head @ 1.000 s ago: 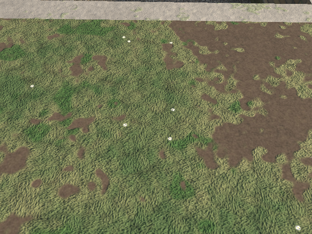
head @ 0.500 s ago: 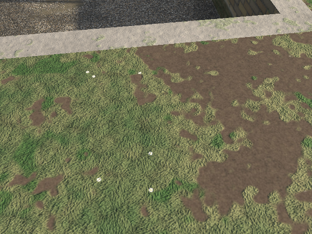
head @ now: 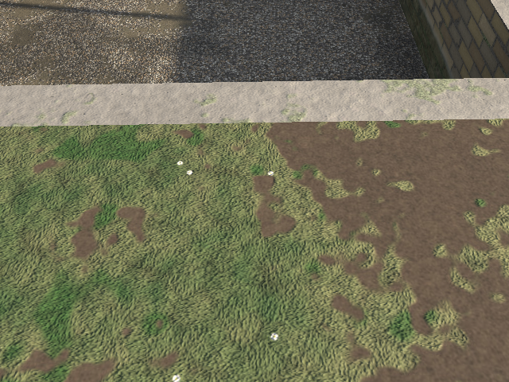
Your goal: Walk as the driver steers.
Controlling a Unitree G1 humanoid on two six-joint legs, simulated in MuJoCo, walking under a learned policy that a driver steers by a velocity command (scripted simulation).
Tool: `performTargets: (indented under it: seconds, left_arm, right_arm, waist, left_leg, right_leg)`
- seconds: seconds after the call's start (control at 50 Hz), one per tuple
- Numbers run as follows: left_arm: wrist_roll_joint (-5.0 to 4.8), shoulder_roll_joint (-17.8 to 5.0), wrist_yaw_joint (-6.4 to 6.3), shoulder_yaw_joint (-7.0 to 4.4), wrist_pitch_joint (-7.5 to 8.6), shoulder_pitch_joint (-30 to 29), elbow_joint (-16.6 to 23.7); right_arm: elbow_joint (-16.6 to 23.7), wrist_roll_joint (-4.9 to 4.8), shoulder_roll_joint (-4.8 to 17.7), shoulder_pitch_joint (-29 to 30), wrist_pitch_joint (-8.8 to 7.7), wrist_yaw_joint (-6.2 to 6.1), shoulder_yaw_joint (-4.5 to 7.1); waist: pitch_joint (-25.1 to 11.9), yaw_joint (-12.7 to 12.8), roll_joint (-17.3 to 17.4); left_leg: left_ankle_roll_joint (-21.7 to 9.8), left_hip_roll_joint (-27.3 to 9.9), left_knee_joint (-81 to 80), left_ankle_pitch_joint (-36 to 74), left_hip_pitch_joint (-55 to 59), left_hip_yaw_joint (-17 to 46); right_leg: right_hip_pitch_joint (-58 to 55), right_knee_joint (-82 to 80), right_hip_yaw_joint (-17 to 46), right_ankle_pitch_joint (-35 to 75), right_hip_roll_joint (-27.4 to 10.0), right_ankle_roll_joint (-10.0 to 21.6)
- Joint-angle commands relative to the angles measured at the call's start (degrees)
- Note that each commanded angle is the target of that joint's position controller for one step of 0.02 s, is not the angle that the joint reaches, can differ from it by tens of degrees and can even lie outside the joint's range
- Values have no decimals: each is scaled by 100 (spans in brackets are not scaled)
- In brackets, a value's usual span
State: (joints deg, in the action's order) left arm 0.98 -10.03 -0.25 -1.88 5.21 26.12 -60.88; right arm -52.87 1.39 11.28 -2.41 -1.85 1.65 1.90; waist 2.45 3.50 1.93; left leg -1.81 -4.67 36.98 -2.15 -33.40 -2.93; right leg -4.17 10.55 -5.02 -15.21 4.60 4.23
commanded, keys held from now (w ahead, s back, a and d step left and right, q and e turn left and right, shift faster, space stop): w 0.30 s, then no key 0.22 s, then q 0.30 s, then w+q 0.18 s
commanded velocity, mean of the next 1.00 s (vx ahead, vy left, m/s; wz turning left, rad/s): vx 0.29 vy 0.00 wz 0.17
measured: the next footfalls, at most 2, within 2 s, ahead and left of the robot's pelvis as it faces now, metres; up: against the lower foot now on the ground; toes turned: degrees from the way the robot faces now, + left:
left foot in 0.10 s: +0.23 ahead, +0.11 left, +0.00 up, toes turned +4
right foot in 0.60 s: +0.44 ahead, -0.06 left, +0.00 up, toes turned -3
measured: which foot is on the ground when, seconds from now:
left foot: up 0.00-0.08, down 0.10-0.62, up 0.64-1.00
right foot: down 0.00-0.12, up 0.14-0.58, down 0.60-1.00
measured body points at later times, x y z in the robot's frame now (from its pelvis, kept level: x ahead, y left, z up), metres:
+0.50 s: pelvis +0.25 +0.04 +0.00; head +0.28 +0.05 +0.45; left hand +0.38 +0.27 -0.14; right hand +0.20 -0.19 -0.14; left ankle +0.19 +0.10 -0.74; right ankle +0.39 -0.09 -0.70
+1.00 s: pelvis +0.32 +0.02 +0.00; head +0.32 +0.04 +0.45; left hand +0.34 +0.30 -0.14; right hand +0.44 -0.21 -0.13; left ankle +0.28 +0.12 -0.72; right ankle +0.40 -0.06 -0.74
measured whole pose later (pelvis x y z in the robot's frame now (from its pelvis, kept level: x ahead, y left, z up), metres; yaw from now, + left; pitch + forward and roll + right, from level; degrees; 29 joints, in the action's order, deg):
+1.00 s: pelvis +0.32 +0.02 +0.00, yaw +13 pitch +0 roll +0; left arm 1.4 -14.5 -1.7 -4.0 0.3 12.5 -53.2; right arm -52.8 1.6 12.2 -13.4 3.6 2.6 4.2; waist -0.4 -0.1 -1.6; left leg -3.5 -2.0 42.6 -25.3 -19.1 -4.5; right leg 16.3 23.6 -15.5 -8.0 -4.0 3.7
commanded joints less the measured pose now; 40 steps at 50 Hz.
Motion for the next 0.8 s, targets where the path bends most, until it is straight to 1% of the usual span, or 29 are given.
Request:
performTargets:
  seconds: [0.02,0.06,0.08,0.1,0.12,0.14,0.16,0.18,0.2,0.24,0.26,0.3,0.34,0.38,0.4,0.44,0.48,0.54,0.56,0.58,0.6,0.62,0.64,0.66,0.68,0.7,0.72,0.74,0.8]
  left_arm:
    - [43,-844,-68,-157,15,350,39]
    - [62,-921,-94,-181,0,166,37]
    - [58,-961,-92,-193,-11,80,35]
    - [32,-927,-77,-176,-28,-13,56]
    - [-23,-756,-55,-109,-17,-55,245]
    - [-217,-220,9,-28,-22,611,331]
    - [-61,-821,-19,-187,-56,157,295]
    - [-51,-808,8,-211,-31,-314,448]
    - [-43,-699,26,-193,-6,-529,477]
    - [91,-520,80,-184,-133,-448,428]
    - [111,-444,114,-181,-200,-403,415]
    - [132,-412,156,-184,-292,-601,498]
    - [124,-425,143,-179,-347,-981,620]
    - [83,-381,112,-142,-352,-1289,718]
    - [52,-334,98,-109,-344,-1436,757]
    - [3,-272,64,-49,-331,-1709,804]
    - [-12,-312,7,-30,-321,-1815,793]
    - [20,-445,-77,-50,-259,-1755,730]
    - [26,-501,-107,-77,-221,-1554,656]
    - [40,-542,-139,-106,-155,-1164,517]
    - [82,-798,-175,-170,-49,-724,407]
    - [157,-1280,-194,-272,12,-293,418]
    - [-20,-1365,-169,-322,-98,-384,533]
    - [-137,-1179,-148,-288,-193,-577,660]
    - [-116,-972,-175,-233,-252,-973,758]
    - [-60,-774,-233,-175,-300,-1287,826]
    - [-31,-676,-296,-151,-335,-1417,858]
    - [1,-647,-332,-148,-369,-1501,884]
    - [50,-749,-347,-173,-368,-1486,933]
  right_arm:
    - [499,-11,381,601,-119,-18,62]
    - [435,-11,462,246,-176,-54,114]
    - [254,0,535,-329,-214,-91,169]
    - [-85,49,665,-1314,-275,-144,252]
    - [-307,193,1121,-2402,-324,-215,387]
    - [-350,199,1643,-2651,-284,-200,513]
    - [-276,-23,1371,-2148,-203,-158,467]
    - [-165,-67,1028,-1517,-206,-144,366]
    - [-146,-47,701,-1240,-250,-122,278]
    - [-271,-67,378,-1169,-325,-169,171]
    - [-346,-64,371,-1319,-368,-183,154]
    - [-464,-91,532,-1598,-435,-197,176]
    - [-515,-79,615,-1743,-457,-205,167]
    - [-567,-62,568,-1862,-441,-202,121]
    - [-583,-56,547,-1886,-424,-200,98]
    - [-646,-54,542,-2034,-394,-211,68]
    - [-731,-46,526,-2190,-353,-237,47]
    - [-820,-19,484,-2218,-275,-298,32]
    - [-831,-25,502,-2168,-251,-320,39]
    - [-819,-61,549,-2043,-231,-333,56]
    - [-761,-107,568,-2054,-240,-334,68]
    - [-583,-198,341,-2324,-242,-358,24]
    - [-672,-332,137,-2791,-103,-397,27]
    - [-685,-142,542,-2493,34,-416,167]
    - [-569,-18,525,-2093,94,-369,222]
    - [-504,18,404,-1870,147,-323,237]
    - [-446,45,364,-1760,219,-290,263]
    - [-445,66,289,-1856,289,-268,269]
    - [-351,35,229,-1869,433,-260,297]
  waist:
    - [417,-57,-600]
    - [255,-283,-635]
    - [-31,-528,-625]
    - [-533,-935,-418]
    - [-1259,-1283,76]
    - [-1850,-950,1399]
    - [-1476,-888,411]
    - [-684,-671,215]
    - [-318,-538,-14]
    - [-123,-230,134]
    - [-158,-182,173]
    - [-87,-133,122]
    - [131,-134,47]
    - [153,-152,84]
    - [117,-180,142]
    - [19,-309,274]
    - [-70,-404,362]
    - [-53,-411,393]
    - [-57,-326,364]
    - [-129,-121,219]
    - [-425,7,-122]
    - [-1107,-104,-848]
    - [-1824,-87,-1597]
    - [-1640,-140,-859]
    - [-1066,-233,-640]
    - [-575,-361,-540]
    - [-315,-446,-644]
    - [-271,-521,-754]
    - [-443,-578,-692]
  left_leg:
    - [-169,147,-339,-241,-130,-113]
    - [-364,367,-594,-670,526,-209]
    - [-481,561,-784,-764,1238,-293]
    - [-640,639,-1116,-541,2463,-310]
    - [-967,-500,-1187,-977,4004,952]
    - [-1776,-2056,-1919,-1349,5289,3803]
    - [-1644,-1777,-2182,-1680,4796,3895]
    - [-1461,-1572,-2257,-1564,4012,2952]
    - [-1287,-1301,-2467,-973,3357,2362]
    - [-971,-846,-2689,-320,2642,1542]
    - [-966,-796,-2729,-45,2551,1381]
    - [-1024,-730,-2853,248,2502,1151]
    - [-1051,-713,-2855,1376,2457,873]
    - [-969,-562,-2639,2712,2478,463]
    - [-896,-459,-2545,3061,2461,279]
    - [-790,-369,-2407,3429,2565,101]
    - [-766,-415,-2229,3574,2882,107]
    - [-779,-587,-1733,3663,3202,337]
    - [-746,-600,-1445,3660,3280,487]
    - [-632,-482,-962,3469,3280,537]
    - [-442,-232,-281,2677,2911,492]
    - [-269,190,901,-11,1982,283]
    - [-152,981,2340,-3504,1211,53]
    - [-128,798,3011,-3666,1007,381]
    - [-98,655,3208,-3293,802,435]
    - [-35,474,3121,-2901,748,463]
    - [41,359,2954,-2594,829,456]
    - [119,377,2954,-2414,965,347]
    - [223,397,2593,-2297,1018,203]
  right_leg:
    - [-83,-5,736,3012,-1776,696]
    - [-169,544,611,4163,-1800,585]
    - [-129,1209,523,4842,-1729,511]
    - [261,2314,303,4756,-1484,386]
    - [1443,3994,101,3028,-1205,252]
    - [3464,6055,-70,-1297,-57,10]
    - [3938,6473,780,-1318,-301,117]
    - [4121,6359,798,-763,-576,150]
    - [3936,6045,785,-382,-765,135]
    - [3405,5523,745,-120,-969,14]
    - [3268,5422,693,-79,-958,-44]
    - [3426,5209,582,82,-997,-154]
    - [3672,4837,456,352,-1025,-292]
    - [3626,4231,309,608,-971,-377]
    - [3462,3848,224,760,-908,-381]
    - [3141,3229,67,1095,-751,-332]
    - [2999,2868,32,1264,-639,-259]
    - [2741,2423,123,899,-544,-99]
    - [2538,2122,164,834,-491,-40]
    - [2084,1496,174,1245,-455,15]
    - [1189,1217,477,3089,-861,82]
    - [-162,1766,1382,6042,-2147,454]
    - [-660,1716,2321,7029,-3093,1425]
    - [-94,1419,2137,5758,-2945,1458]
    - [564,1097,1806,4480,-2696,1296]
    - [1187,770,1463,3488,-2455,1106]
    - [1648,541,1164,2785,-2257,964]
    - [1928,453,915,2388,-2107,903]
    - [2050,399,598,1806,-2091,968]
